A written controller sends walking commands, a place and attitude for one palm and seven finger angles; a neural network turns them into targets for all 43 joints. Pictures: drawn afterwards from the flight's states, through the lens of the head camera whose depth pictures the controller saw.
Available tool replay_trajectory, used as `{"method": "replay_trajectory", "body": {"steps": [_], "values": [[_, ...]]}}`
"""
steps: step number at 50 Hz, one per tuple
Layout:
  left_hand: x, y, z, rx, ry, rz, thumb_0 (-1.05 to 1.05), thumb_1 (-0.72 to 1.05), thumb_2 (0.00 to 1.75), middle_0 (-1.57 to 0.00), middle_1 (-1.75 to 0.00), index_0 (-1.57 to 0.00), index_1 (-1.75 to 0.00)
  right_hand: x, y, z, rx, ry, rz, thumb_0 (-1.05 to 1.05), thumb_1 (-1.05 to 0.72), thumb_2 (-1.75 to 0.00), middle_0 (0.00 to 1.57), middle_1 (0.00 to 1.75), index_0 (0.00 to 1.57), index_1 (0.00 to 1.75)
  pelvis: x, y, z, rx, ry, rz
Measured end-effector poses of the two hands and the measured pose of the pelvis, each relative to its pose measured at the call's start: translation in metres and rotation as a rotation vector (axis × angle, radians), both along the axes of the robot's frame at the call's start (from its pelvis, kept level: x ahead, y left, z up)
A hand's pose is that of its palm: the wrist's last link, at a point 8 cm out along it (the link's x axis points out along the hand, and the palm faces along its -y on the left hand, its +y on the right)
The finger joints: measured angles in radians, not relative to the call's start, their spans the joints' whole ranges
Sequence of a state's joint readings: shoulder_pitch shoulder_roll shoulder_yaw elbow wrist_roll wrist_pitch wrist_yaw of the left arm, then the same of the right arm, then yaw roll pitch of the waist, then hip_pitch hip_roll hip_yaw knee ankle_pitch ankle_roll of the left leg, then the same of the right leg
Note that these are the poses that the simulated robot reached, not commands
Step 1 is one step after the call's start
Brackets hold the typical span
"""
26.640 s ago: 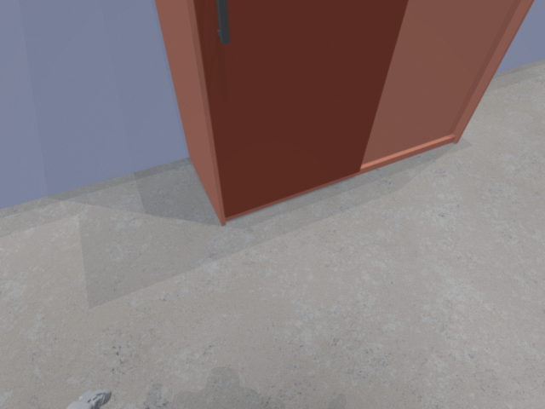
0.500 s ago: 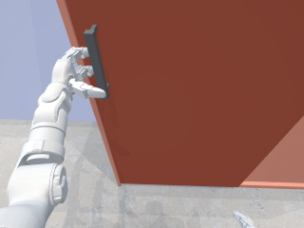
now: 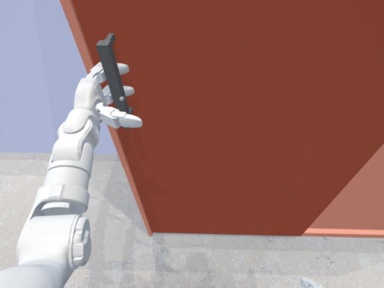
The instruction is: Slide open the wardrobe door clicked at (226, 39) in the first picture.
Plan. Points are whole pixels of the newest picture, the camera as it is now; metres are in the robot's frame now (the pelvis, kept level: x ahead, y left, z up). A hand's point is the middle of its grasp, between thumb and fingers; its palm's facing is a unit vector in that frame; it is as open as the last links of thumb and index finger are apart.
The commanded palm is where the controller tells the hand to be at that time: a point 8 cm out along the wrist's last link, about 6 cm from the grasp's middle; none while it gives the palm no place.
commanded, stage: slide the fingers in behind the handle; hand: left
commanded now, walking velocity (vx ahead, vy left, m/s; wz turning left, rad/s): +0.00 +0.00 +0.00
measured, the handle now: (119, 85) +0.49 +0.17 +0.19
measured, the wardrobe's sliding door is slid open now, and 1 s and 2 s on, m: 0.00 0.00 0.00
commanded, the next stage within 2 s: grip the handle and tug to test in 0.52 s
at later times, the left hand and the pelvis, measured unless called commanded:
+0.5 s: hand (125, 96) +0.44 +0.15 +0.19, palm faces +0.01 -1.00 +0.02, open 14.0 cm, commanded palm +0.41 +0.20 +0.19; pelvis +0.00 -0.01 +0.00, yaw +0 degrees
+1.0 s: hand (124, 97) +0.43 +0.15 +0.19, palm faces +0.00 -1.00 +0.02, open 10.5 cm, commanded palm +0.41 +0.20 +0.19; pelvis +0.00 +0.00 +0.00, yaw +0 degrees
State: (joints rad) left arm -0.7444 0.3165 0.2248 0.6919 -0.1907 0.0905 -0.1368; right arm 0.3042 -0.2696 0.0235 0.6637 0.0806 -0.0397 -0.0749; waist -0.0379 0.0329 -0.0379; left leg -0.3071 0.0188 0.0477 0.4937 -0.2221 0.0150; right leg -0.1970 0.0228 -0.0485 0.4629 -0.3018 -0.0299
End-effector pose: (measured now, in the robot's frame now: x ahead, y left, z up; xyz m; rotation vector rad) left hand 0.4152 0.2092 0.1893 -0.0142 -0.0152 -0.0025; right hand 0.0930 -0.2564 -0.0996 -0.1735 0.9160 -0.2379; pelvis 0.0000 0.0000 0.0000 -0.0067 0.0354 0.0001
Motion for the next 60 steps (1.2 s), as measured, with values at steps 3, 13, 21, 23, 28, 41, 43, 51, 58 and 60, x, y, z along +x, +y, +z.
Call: {"method": "replay_trajectory", "body": {"steps": [3, 13, 21, 23, 28, 41, 43, 51, 58, 60], "values": [[0.001, -0.006, 0.002, -0.011, -0.006, -0.009, -0.01, -0.5, 0.3, -0.29, -1.2, -0.3, -1.2, 0.005, 0.0, 0.001, 0.001, -0.008, 0.008, 0.01, -0.91, -0.9, 0.2, 0.3, 0.21, 0.3, 0.0, -0.002, 0.0, 0.001, -0.001, 0.002], [0.003, -0.006, 0.0, -0.003, 0.029, 0.019, -0.01, -0.5, 0.3, -0.29, -1.2, -0.31, -1.2, 0.012, 0.0, 0.0, 0.017, -0.023, 0.018, 0.01, -0.9, -0.9, 0.2, 0.3, 0.21, 0.3, 0.0, -0.007, 0.0, 0.005, 0.0, 0.003], [0.004, -0.009, 0.002, -0.003, 0.004, 0.005, -0.01, -0.5, 0.3, -0.29, -1.2, -0.3, -1.2, 0.007, -0.003, -0.003, 0.014, 0.001, 0.017, 0.01, -0.9, -0.9, 0.2, 0.3, 0.21, 0.3, 0.0, -0.008, 0.0, 0.005, 0.001, 0.005], [0.004, -0.008, 0.002, -0.01, 0.009, 0.006, -0.01, -0.5, 0.3, -0.3, -1.2, -0.3, -1.2, 0.005, -0.003, -0.003, 0.013, 0.005, 0.012, 0.01, -0.9, -0.9, 0.2, 0.3, 0.21, 0.3, 0.001, -0.008, 0.0, 0.005, 0.002, 0.003], [0.004, -0.005, 0.001, -0.003, 0.01, 0.013, -0.01, -0.5, 0.3, -0.3, -1.21, -0.3, -1.2, 0.002, -0.005, -0.002, 0.009, 0.005, 0.001, 0.01, -0.9, -0.9, 0.2, 0.3, 0.21, 0.3, 0.001, -0.007, 0.0, 0.005, 0.002, -0.001], [0.0, -0.009, 0.002, 0.0, 0.004, 0.005, -0.01, -0.36, 0.36, -0.3, -1.22, -0.32, -1.22, 0.007, 0.002, 0.0, 0.013, -0.011, 0.009, 0.01, -0.91, -0.9, 0.2, 0.3, 0.21, 0.3, 0.0, -0.002, 0.0, 0.002, -0.005, 0.001], [0.001, -0.009, 0.002, 0.003, 0.006, 0.006, -0.01, -0.29, 0.39, -0.31, -1.23, -0.33, -1.23, 0.008, 0.004, 0.0, 0.015, -0.015, 0.012, 0.01, -0.91, -0.9, 0.2, 0.3, 0.21, 0.3, 0.0, -0.001, 0.0, 0.002, -0.005, 0.001], [-0.002, -0.005, 0.004, -0.007, -0.01, 0.006, -0.01, 0.04, 0.54, -0.35, -1.28, -0.36, -1.28, 0.01, 0.009, 0.002, 0.022, -0.025, 0.016, 0.01, -0.9, -0.9, 0.2, 0.3, 0.21, 0.3, 0.0, 0.001, 0.001, 0.002, -0.009, -0.005], [-0.005, 0.0, 0.003, -0.004, 0.005, 0.007, 0.0, 0.36, 0.67, -0.38, -1.32, -0.38, -1.31, 0.009, 0.009, 0.004, 0.014, -0.026, 0.015, 0.01, -0.9, -0.9, 0.2, 0.3, 0.21, 0.3, -0.002, 0.002, 0.001, 0.0, -0.015, -0.002], [-0.005, 0.0, 0.003, -0.003, 0.006, 0.008, 0.0, 0.45, 0.71, -0.39, -1.33, -0.39, -1.32, 0.008, 0.008, 0.004, 0.01, -0.027, 0.012, 0.01, -0.9, -0.9, 0.2, 0.3, 0.21, 0.3, -0.003, 0.002, 0.001, -0.001, -0.015, -0.002]]}}
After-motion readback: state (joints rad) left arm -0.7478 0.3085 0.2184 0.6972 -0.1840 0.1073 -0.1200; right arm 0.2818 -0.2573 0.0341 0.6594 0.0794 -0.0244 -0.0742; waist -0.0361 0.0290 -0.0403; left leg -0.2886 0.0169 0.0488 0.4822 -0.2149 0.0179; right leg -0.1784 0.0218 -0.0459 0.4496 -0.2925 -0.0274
